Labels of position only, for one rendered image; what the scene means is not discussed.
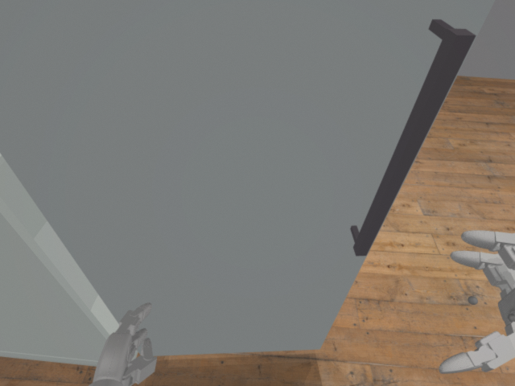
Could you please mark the left robot hand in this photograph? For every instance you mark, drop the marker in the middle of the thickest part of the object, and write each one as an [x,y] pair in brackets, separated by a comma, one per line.
[120,347]

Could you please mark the handle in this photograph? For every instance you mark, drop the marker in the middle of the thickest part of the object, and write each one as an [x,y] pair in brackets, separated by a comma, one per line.
[447,62]

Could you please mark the fridge door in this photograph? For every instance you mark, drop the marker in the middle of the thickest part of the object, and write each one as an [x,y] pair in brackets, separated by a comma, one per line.
[210,156]

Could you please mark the right robot hand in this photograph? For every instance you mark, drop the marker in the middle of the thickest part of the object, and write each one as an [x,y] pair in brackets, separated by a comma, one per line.
[495,349]

